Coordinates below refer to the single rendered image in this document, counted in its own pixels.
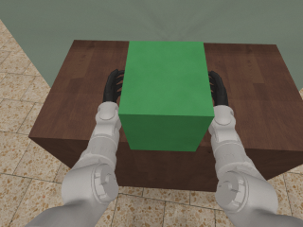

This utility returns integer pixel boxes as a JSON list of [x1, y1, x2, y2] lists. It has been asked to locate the carton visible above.
[[117, 41, 215, 152]]

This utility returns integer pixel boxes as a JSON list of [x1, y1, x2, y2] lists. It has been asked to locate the robot right upper arm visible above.
[[215, 170, 303, 227]]

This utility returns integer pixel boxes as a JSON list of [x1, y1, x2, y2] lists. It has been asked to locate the robot left hand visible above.
[[102, 69, 125, 103]]

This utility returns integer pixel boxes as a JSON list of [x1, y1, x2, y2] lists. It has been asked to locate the pedestal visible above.
[[28, 40, 303, 192]]

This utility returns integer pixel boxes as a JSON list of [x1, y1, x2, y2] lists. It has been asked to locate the right robot forearm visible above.
[[208, 105, 267, 182]]

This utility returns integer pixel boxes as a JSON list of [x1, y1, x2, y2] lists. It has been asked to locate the left robot forearm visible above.
[[61, 101, 122, 193]]

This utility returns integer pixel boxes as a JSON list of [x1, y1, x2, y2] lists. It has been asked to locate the robot right hand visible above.
[[207, 70, 229, 106]]

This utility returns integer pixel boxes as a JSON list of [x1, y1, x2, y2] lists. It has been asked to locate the robot left upper arm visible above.
[[24, 163, 119, 227]]

